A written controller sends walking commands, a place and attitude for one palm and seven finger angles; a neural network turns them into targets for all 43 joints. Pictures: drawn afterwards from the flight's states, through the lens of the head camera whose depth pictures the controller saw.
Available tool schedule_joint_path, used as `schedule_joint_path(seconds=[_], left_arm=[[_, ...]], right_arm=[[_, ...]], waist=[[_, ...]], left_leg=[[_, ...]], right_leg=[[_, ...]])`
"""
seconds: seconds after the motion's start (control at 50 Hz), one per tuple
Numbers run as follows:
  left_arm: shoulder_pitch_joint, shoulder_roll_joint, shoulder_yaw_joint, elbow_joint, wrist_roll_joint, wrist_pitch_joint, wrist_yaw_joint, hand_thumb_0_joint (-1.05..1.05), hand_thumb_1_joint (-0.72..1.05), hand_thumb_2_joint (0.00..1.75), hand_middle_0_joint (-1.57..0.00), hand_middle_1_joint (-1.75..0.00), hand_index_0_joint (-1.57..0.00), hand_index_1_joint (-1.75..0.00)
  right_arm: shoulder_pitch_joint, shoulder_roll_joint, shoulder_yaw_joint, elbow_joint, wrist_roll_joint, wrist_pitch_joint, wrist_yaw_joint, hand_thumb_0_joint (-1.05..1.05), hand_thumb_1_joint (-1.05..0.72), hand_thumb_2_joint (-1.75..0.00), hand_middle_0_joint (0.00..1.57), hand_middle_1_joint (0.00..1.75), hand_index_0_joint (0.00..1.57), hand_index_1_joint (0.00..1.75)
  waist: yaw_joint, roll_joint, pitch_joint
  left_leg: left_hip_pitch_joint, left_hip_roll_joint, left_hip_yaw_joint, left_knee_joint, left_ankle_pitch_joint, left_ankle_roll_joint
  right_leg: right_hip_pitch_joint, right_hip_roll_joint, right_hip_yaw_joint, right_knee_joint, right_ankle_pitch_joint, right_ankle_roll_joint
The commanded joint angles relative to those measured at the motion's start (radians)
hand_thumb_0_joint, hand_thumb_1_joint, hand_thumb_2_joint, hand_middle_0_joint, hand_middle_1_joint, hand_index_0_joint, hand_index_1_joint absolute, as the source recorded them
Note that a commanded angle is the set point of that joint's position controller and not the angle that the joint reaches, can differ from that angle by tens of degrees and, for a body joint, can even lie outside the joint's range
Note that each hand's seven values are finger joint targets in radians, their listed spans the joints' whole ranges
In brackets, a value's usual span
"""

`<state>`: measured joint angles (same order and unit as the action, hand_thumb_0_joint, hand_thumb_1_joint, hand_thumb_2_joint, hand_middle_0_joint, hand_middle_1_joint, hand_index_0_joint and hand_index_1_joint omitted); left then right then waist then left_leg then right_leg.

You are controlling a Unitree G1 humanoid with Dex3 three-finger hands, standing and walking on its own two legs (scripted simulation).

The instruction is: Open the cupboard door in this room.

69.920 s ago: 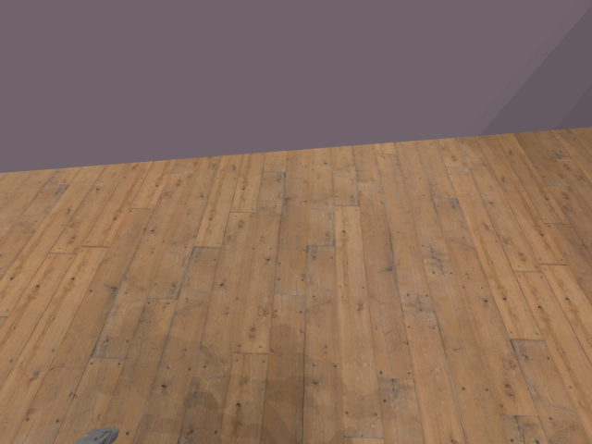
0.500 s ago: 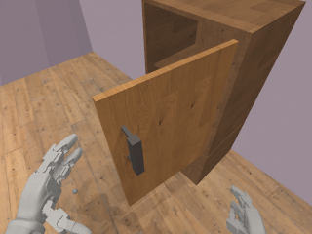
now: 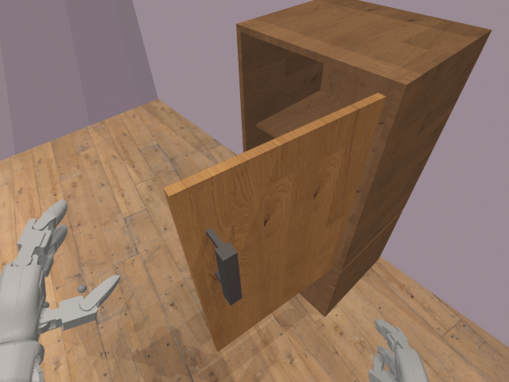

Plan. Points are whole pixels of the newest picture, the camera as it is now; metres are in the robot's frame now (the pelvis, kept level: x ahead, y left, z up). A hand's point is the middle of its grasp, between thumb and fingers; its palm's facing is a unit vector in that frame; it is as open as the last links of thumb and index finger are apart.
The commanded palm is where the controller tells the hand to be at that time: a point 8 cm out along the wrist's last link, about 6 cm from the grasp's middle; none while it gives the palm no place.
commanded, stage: draw the hand back to the body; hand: left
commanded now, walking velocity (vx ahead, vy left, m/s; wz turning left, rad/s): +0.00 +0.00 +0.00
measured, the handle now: (222, 266) +0.29 +0.10 +0.03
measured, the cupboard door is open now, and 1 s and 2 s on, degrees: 83 83 83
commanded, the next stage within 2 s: step back with the hand held close in 0.58 s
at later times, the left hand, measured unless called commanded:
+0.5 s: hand (76, 275) +0.19 +0.25 +0.15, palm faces +0.45 -0.80 -0.40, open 7.5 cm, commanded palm +0.14 +0.28 +0.17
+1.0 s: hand (71, 279) +0.18 +0.24 +0.16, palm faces +0.35 -0.78 -0.52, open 7.4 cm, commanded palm +0.12 +0.29 +0.18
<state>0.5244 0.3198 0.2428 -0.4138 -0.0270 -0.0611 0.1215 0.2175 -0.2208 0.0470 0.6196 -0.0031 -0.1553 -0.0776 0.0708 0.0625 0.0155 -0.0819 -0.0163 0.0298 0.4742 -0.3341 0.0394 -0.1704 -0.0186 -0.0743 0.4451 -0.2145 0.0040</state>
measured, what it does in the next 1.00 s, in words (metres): stands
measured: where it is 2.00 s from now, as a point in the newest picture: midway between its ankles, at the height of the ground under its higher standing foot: outside the picture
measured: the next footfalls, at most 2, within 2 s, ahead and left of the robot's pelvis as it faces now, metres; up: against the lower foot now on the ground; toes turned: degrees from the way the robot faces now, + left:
right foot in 1.60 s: -0.10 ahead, -0.12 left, +0.00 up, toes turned +2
left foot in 1.92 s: -0.10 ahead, +0.10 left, +0.00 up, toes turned -1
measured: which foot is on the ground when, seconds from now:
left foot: down 0.00-1.00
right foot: down 0.00-1.00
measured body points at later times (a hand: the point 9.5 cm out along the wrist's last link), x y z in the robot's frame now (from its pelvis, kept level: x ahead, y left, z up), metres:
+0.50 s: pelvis +0.00 -0.02 +0.00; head -0.02 -0.04 +0.45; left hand +0.16 +0.28 +0.17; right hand +0.19 -0.24 -0.08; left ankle -0.04 +0.09 -0.74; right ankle +0.02 -0.12 -0.74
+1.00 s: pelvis -0.03 -0.01 +0.00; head -0.01 -0.02 +0.45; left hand +0.15 +0.28 +0.18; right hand +0.15 -0.26 -0.08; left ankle -0.04 +0.09 -0.74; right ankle +0.02 -0.13 -0.74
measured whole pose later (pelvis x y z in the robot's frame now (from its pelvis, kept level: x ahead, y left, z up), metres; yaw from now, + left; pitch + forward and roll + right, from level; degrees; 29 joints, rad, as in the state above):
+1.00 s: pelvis -0.03 -0.01 +0.00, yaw -1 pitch +0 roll +0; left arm 0.54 0.40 0.39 -0.45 -0.03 -0.16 0.12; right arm 0.17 -0.25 -0.01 0.58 0.01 -0.04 -0.08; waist 0.00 0.04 0.03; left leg -0.20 -0.01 0.06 0.47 -0.28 0.03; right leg -0.29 -0.01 -0.05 0.44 -0.15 -0.01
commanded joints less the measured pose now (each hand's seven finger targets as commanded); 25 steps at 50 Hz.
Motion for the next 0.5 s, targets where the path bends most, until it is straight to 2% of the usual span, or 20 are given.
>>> schedule_joint_path(seconds=[0.0,0.04,0.12,0.14,0.18,0.24,0.26,0.32,0.36,0.44,0.48], left_arm=[[-0.081,0.162,0.145,-0.207,-0.007,-0.07,0.014,0.0,0.58,0.76,-0.19,-0.3,-0.19,-0.3],[-0.095,0.174,0.167,-0.199,-0.012,-0.07,0.013,0.0,0.65,0.8,-0.19,-0.3,-0.19,-0.3],[-0.144,0.192,0.196,-0.2,-0.017,-0.076,0.014,0.0,0.8,0.86,-0.2,-0.3,-0.2,-0.3],[-0.15,0.203,0.209,-0.2,-0.018,-0.079,0.016,0.0,0.83,0.87,-0.2,-0.3,-0.2,-0.3],[-0.169,0.206,0.221,-0.184,-0.025,-0.077,0.015,0.0,0.9,0.9,-0.2,-0.3,-0.2,-0.3],[-0.147,0.172,0.19,-0.152,-0.027,-0.077,0.006,0.0,0.9,0.9,-0.2,-0.3,-0.2,-0.3],[-0.152,0.173,0.186,-0.149,-0.023,-0.077,0.005,0.0,0.9,0.9,-0.2,-0.3,-0.2,-0.3],[-0.147,0.19,0.199,-0.157,-0.025,-0.079,0.007,0.0,0.9,0.9,-0.2,-0.3,-0.2,-0.3],[-0.158,0.202,0.206,-0.165,-0.025,-0.08,0.007,0.0,0.9,0.9,-0.2,-0.3,-0.2,-0.3],[-0.158,0.209,0.218,-0.187,-0.024,-0.089,0.012,0.0,0.9,0.9,-0.2,-0.3,-0.2,-0.3],[-0.165,0.203,0.21,-0.178,-0.024,-0.085,0.01,0.0,0.9,0.9,-0.2,-0.3,-0.2,-0.3]], right_arm=[[-0.129,-0.113,-0.05,-0.157,-0.004,-0.044,-0.003,0.0,-0.9,-0.9,0.2,0.3,0.2,0.3],[-0.132,-0.112,-0.054,-0.155,-0.002,-0.036,-0.002,0.0,-0.9,-0.9,0.2,0.3,0.2,0.3],[-0.139,-0.111,-0.055,-0.148,-0.002,-0.027,-0.001,0.0,-0.9,-0.9,0.2,0.3,0.2,0.3],[-0.14,-0.111,-0.058,-0.145,-0.001,-0.026,-0.001,0.0,-0.9,-0.9,0.2,0.3,0.2,0.3],[-0.146,-0.111,-0.058,-0.141,-0.001,-0.022,-0.002,0.0,-0.9,-0.9,0.2,0.3,0.2,0.3],[-0.148,-0.113,-0.061,-0.139,0.001,-0.014,0.003,0.0,-0.9,-0.9,0.2,0.3,0.2,0.3],[-0.153,-0.115,-0.063,-0.138,0.002,-0.014,0.002,0.0,-0.9,-0.9,0.2,0.3,0.2,0.3],[-0.152,-0.112,-0.065,-0.139,0.0,-0.011,0.002,0.0,-0.9,-0.9,0.2,0.3,0.2,0.3],[-0.159,-0.112,-0.065,-0.138,0.0,-0.011,0.001,0.0,-0.9,-0.9,0.2,0.3,0.2,0.3],[-0.159,-0.105,-0.064,-0.136,-0.001,-0.022,-0.001,0.0,-0.9,-0.9,0.2,0.3,0.2,0.3],[-0.162,-0.104,-0.061,-0.134,-0.001,-0.023,-0.002,0.0,-0.9,-0.9,0.2,0.3,0.2,0.3]], waist=[[0.002,0.012,-0.064],[0.003,0.001,-0.069],[0.001,0.02,-0.061],[0.003,0.001,-0.075],[0.002,-0.001,-0.061],[0.0,-0.011,-0.046],[0.001,0.011,-0.04],[0.004,-0.024,-0.065],[0.005,0.002,-0.058],[0.007,0.006,-0.081],[0.004,0.012,-0.05]], left_leg=[[-0.096,0.05,-0.051,-0.12,0.411,-0.053],[-0.085,0.05,-0.044,-0.124,0.392,-0.047],[-0.074,0.047,-0.041,-0.133,0.378,-0.042],[-0.063,0.047,-0.039,-0.131,0.376,-0.039],[-0.062,0.046,-0.035,-0.134,0.364,-0.034],[-0.064,0.045,-0.03,-0.14,0.335,-0.027],[-0.066,0.044,-0.029,-0.141,0.336,-0.028],[-0.053,0.043,-0.026,-0.136,0.333,-0.022],[-0.057,0.04,-0.027,-0.137,0.316,-0.022],[-0.047,0.036,-0.025,-0.135,0.324,-0.02],[-0.056,0.037,-0.029,-0.139,0.315,-0.022]], right_leg=[[0.163,0.005,0.034,-0.045,0.199,-0.035],[0.168,0.006,0.039,-0.057,0.198,-0.034],[0.171,0.006,0.044,-0.071,0.198,-0.035],[0.174,0.006,0.045,-0.073,0.201,-0.034],[0.175,0.004,0.049,-0.082,0.207,-0.034],[0.167,0.004,0.05,-0.093,0.187,-0.031],[0.17,0.003,0.052,-0.094,0.188,-0.033],[0.176,0.003,0.054,-0.095,0.199,-0.03],[0.177,0.003,0.061,-0.101,0.187,-0.033],[0.187,0.001,0.063,-0.1,0.2,-0.032],[0.175,0.002,0.063,-0.104,0.191,-0.032]])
